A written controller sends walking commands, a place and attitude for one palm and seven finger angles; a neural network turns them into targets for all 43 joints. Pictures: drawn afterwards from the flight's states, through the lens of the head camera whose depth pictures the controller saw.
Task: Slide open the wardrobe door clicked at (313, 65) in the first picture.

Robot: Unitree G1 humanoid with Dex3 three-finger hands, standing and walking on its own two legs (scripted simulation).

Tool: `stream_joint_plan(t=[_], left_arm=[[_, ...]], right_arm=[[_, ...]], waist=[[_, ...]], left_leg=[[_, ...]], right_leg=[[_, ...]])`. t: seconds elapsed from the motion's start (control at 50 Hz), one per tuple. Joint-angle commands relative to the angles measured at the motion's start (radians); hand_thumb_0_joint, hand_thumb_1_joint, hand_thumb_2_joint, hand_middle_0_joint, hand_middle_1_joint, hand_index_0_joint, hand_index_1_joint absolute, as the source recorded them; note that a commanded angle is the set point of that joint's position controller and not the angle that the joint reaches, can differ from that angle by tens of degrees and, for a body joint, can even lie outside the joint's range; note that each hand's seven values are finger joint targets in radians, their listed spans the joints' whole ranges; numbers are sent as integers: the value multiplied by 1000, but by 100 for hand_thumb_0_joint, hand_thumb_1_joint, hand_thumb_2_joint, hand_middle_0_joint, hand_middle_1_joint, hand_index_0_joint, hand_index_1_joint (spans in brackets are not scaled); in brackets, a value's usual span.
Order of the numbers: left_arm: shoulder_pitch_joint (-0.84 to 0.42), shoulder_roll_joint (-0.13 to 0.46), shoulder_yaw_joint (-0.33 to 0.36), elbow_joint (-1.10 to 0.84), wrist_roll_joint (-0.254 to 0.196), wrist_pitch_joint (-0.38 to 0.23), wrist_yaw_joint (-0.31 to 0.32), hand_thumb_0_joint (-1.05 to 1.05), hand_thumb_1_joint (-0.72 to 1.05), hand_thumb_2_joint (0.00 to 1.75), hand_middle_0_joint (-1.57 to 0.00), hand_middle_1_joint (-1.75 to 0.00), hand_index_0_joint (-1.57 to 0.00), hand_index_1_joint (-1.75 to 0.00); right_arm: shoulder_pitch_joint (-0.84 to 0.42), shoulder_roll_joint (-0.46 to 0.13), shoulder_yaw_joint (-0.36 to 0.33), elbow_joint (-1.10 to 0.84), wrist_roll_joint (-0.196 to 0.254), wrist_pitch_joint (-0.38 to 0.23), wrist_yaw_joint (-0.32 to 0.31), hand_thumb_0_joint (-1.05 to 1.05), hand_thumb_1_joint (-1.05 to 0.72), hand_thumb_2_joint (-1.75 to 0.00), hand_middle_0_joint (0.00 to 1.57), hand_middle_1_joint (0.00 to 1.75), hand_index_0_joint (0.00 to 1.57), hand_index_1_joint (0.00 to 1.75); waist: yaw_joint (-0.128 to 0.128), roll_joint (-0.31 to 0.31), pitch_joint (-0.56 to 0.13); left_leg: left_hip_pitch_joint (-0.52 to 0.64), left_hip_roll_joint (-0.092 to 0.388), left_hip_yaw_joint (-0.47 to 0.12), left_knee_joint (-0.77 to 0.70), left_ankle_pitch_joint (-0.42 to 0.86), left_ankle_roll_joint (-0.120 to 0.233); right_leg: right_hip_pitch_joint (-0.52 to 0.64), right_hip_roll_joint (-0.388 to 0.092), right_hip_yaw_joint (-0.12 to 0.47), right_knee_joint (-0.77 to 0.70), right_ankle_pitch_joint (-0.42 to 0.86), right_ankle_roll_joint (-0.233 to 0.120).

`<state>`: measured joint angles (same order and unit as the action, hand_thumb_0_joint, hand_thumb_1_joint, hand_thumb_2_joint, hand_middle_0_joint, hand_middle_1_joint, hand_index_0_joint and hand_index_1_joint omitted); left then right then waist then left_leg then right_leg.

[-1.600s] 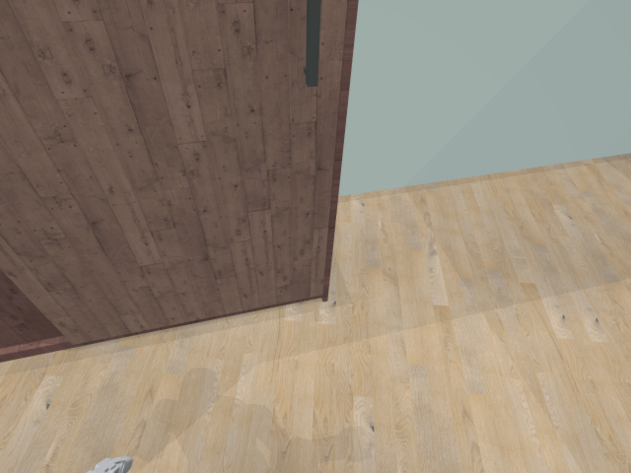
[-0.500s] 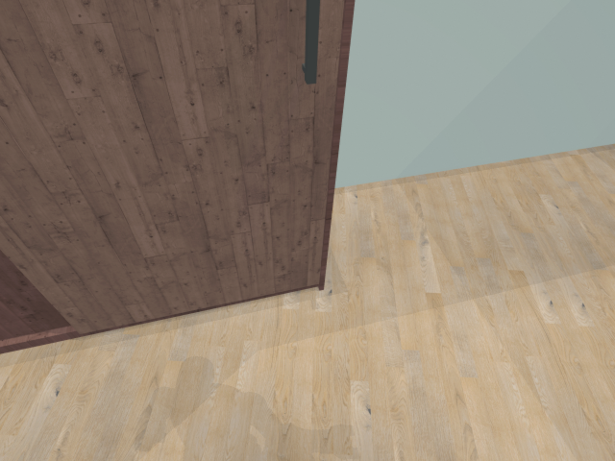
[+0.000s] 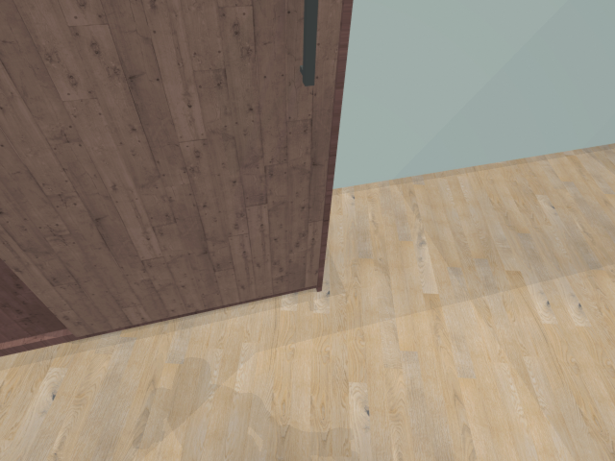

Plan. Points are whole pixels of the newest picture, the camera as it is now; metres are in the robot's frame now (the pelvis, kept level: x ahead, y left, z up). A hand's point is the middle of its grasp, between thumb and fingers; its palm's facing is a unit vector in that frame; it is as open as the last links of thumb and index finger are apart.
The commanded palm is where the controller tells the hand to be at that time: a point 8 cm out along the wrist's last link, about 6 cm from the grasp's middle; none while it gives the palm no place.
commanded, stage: turn to face it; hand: right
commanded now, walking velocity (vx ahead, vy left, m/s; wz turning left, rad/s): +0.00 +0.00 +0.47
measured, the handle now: (307, 9) +0.80 +0.05 +0.24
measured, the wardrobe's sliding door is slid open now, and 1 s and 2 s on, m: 0.00 0.00 0.00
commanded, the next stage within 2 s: take the last steps up to it in 0.58 s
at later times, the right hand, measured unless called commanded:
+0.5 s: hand out of the picture +0.07 -0.18 -0.19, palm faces -0.17 +0.96 -0.24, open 7.4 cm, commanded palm none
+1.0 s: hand out of the picture +0.06 -0.21 -0.19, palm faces -0.18 +0.97 -0.15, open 7.4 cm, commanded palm none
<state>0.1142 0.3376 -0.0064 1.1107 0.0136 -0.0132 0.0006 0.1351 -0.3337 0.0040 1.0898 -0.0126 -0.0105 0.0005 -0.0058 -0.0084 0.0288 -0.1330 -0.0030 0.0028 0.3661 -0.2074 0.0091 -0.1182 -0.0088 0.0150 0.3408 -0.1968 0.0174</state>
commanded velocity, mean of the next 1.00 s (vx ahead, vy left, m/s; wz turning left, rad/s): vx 0.10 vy -0.02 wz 0.23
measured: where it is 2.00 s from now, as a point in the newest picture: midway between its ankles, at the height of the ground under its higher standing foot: (301, 447)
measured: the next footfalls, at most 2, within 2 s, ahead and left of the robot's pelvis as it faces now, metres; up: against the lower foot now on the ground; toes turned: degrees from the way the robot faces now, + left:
right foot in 0.94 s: +0.05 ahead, -0.12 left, +0.00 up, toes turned +10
left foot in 1.48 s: +0.26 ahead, +0.13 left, +0.00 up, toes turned +25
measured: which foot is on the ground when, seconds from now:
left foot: down 0.00-0.94, up 0.96-1.00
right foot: down 0.00-0.52, up 0.54-0.92, down 0.94-1.00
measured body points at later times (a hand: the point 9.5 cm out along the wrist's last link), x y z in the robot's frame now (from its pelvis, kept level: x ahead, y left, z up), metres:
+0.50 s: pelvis -0.02 +0.00 -0.02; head +0.01 +0.02 +0.42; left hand -0.03 +0.26 -0.18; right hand +0.08 -0.23 -0.17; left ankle -0.04 +0.10 -0.74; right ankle -0.01 -0.13 -0.75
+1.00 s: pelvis +0.02 -0.04 -0.01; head +0.01 -0.07 +0.44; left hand +0.00 +0.21 -0.14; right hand +0.07 -0.26 -0.18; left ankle -0.03 +0.09 -0.72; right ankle +0.01 -0.12 -0.75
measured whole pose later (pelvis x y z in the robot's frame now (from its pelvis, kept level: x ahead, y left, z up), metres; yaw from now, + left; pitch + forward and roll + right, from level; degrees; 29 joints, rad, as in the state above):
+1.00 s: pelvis +0.02 -0.04 -0.01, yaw +16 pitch +0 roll +2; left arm 0.28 0.17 0.03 1.02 0.03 -0.03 0.00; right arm 0.36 -0.19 -0.06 1.04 -0.03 0.02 0.00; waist -0.02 0.04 -0.05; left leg -0.30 -0.03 -0.03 0.72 -0.43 0.03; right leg -0.19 -0.02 -0.09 0.53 -0.33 -0.05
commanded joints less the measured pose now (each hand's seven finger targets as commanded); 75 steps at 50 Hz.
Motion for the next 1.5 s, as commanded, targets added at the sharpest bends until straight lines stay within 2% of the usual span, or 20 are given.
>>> stream_joint_plan(t=[0.0,0.26,0.4,0.46,0.5,0.52,0.62,0.8,0.88,0.9,0.92,0.94,0.96,1.02,1.08,1.3,1.4,1.44,1.46,1.48], left_arm=[[-9,152,39,-65,-2,-15,22,0,90,90,-20,-30,-20,-30],[76,67,69,-151,0,19,33,0,90,90,-20,-30,-20,-30],[49,78,92,-180,5,5,37,0,90,90,-20,-30,-20,-30],[36,59,94,-178,10,14,38,0,90,90,-20,-30,-20,-30],[48,-52,77,-211,-5,27,34,0,90,90,-20,-30,-20,-30],[60,-34,78,-202,-5,37,37,0,90,90,-20,-30,-20,-30],[89,-41,81,-154,4,35,28,0,90,90,-20,-30,-20,-30],[61,-72,66,-172,9,-2,2,0,90,90,-20,-30,-20,-30],[212,-85,61,-113,1,-26,5,0,90,90,-20,-30,-20,-30],[293,-44,68,-90,1,-34,14,0,90,90,-20,-30,-20,-30],[360,42,90,-76,13,-31,19,0,90,90,-20,-30,-20,-30],[388,71,94,-86,16,-22,20,0,90,90,-20,-30,-20,-30],[354,18,80,-87,13,-21,23,0,90,90,-20,-30,-20,-30],[283,-43,54,-102,6,-45,28,0,90,90,-20,-30,-20,-30],[334,-73,46,-72,-2,-66,37,0,90,90,-20,-30,-20,-30],[536,-122,37,61,11,-74,51,0,90,90,-20,-30,-20,-30],[526,-94,44,84,7,-65,54,0,90,90,-20,-30,-20,-30],[483,-83,52,64,-9,-67,48,0,90,90,-20,-30,-20,-30],[499,-129,49,37,-21,-73,37,0,90,90,-20,-30,-20,-30],[516,-152,49,16,-21,-71,40,0,90,90,-20,-30,-20,-30]], right_arm=[[-30,-165,-43,-74,1,-4,-13,0,-90,-90,20,30,20,30],[43,-89,-67,-176,-7,45,-7,0,-90,-90,20,30,20,30],[103,11,-74,-205,-11,55,1,0,-90,-90,20,30,20,30],[201,29,-80,-176,-12,39,3,0,-90,-90,20,30,20,30],[245,-116,-99,-164,-22,15,-19,0,-90,-90,20,30,20,30],[238,-92,-89,-162,-11,20,-25,0,-90,-90,20,30,20,30],[137,-20,-86,-192,-8,11,-30,0,-90,-90,20,30,20,30],[239,-18,-91,-141,-21,-12,-20,0,-90,-90,20,30,20,30],[191,-7,-90,-131,-10,-10,-12,0,-90,-90,20,30,20,30],[178,26,-86,-139,-8,-7,-9,0,-90,-90,20,30,20,30],[166,80,-76,-159,-4,-5,0,0,-90,-90,20,30,20,30],[96,82,-75,-193,-13,-12,-3,0,-90,-90,20,30,20,30],[58,57,-80,-185,-25,-5,-5,0,-90,-90,20,30,20,30],[132,87,-81,-131,-29,-6,19,0,-90,-90,20,30,20,30],[156,107,-79,-111,-22,-3,24,0,-90,-90,20,30,20,30],[-98,154,-57,-162,-12,-10,25,0,-90,-90,20,30,20,30],[13,135,-61,-126,-14,-27,11,0,-90,-90,20,30,20,30],[261,70,-84,-52,-19,-49,1,0,-90,-90,20,30,20,30],[390,-16,-107,-19,-21,-63,-13,0,-90,-90,20,30,20,30],[421,-63,-115,-6,-2,-62,-20,0,-90,-90,20,30,20,30]], waist=[[7,17,-57],[19,21,-32],[-15,-184,-45],[-61,-102,-51],[-52,331,-26],[-43,213,-49],[1,113,-36],[-49,161,-27],[14,105,-14],[51,-20,-25],[80,-280,13],[92,-293,110],[79,-230,183],[11,-55,181],[2,-80,122],[72,-95,136],[6,-110,50],[-106,-67,-102],[-140,123,-219],[-98,159,-279]], left_leg=[[-14,120,-126,-27,234,21],[-211,78,-221,95,125,35],[-228,4,-22,506,-260,-21],[-70,33,-10,202,-54,-11],[-5,342,-503,-42,481,95],[-33,347,-432,-49,413,155],[-40,220,-314,-33,339,160],[13,225,-370,-137,-138,201],[-216,132,-267,-56,-285,127],[-349,76,-206,66,-324,91],[-523,-36,-55,316,-352,41],[-591,-35,18,497,-346,21],[-575,21,-39,609,-265,22],[-560,64,-20,744,-90,3],[-558,71,7,745,14,-19],[-555,73,116,414,28,-5],[-258,-18,176,253,-45,52],[142,36,106,141,115,88],[413,301,-195,124,272,188],[463,514,-509,25,468,304]], right_leg=[[19,-116,46,-1,164,-25],[-56,-134,-10,126,-45,-26],[-115,-354,107,5,167,-185],[-167,-260,-38,235,186,-97],[-441,-14,-108,642,-391,26],[-391,-46,5,690,-371,14],[-404,-57,4,759,-185,31],[-324,-45,-53,394,-231,14],[28,-12,-92,67,-112,-8],[168,-89,4,4,-180,-34],[207,-291,293,-123,-429,-111],[92,-417,432,-239,-537,-181],[-32,-396,414,-279,-534,-181],[-61,-288,222,-252,-307,-158],[23,-217,82,-214,-23,-133],[193,-234,-1,-115,520,-153],[184,-233,-46,100,943,-134],[8,-196,-69,409,776,-85],[-265,-83,-122,702,296,-47],[-417,20,-88,1021,-364,-24]])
